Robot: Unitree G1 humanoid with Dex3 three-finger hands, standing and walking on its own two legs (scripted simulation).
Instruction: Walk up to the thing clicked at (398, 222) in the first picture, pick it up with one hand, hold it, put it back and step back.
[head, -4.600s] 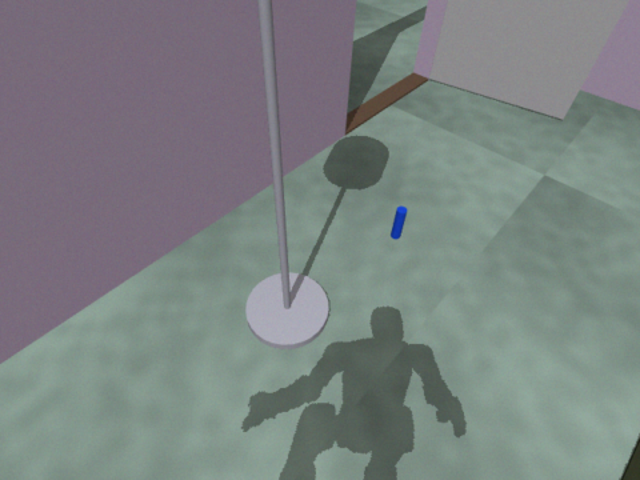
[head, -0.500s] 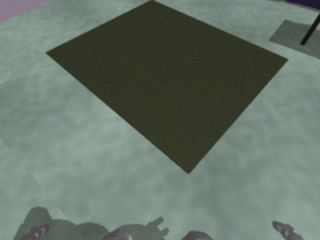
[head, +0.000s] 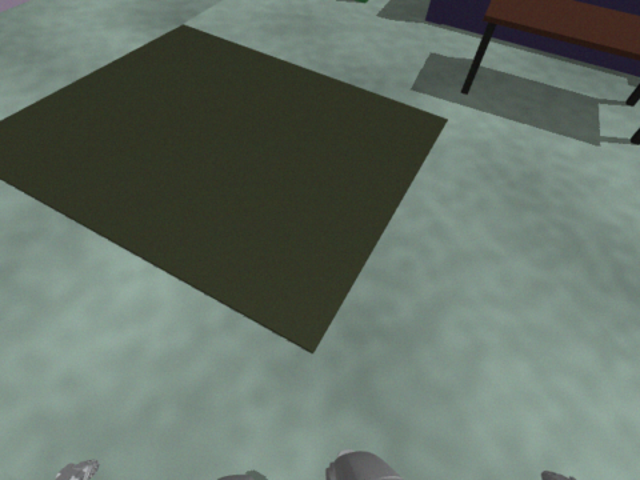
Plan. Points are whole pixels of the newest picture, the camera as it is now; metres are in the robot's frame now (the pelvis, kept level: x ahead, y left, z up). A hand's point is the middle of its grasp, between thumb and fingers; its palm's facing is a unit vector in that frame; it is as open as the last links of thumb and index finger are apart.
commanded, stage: walk up
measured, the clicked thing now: out of the picture +0.07 +1.15 -0.67
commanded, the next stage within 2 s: stand in 1.40 s
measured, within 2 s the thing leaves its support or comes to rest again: neither
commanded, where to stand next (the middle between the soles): +0.07 -0.02 m, yaw -15 degrees
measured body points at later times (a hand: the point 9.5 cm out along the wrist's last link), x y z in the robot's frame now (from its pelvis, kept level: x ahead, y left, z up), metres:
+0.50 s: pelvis +0.00 -0.02 +0.00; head +0.02 -0.05 +0.44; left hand +0.13 +0.28 -0.09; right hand +0.02 -0.34 -0.13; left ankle +0.04 +0.12 -0.70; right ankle +0.01 -0.15 -0.72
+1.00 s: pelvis +0.00 -0.01 +0.01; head +0.01 -0.02 +0.46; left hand +0.16 +0.27 -0.11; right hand -0.02 -0.33 -0.12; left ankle +0.05 +0.12 -0.72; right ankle +0.00 -0.14 -0.72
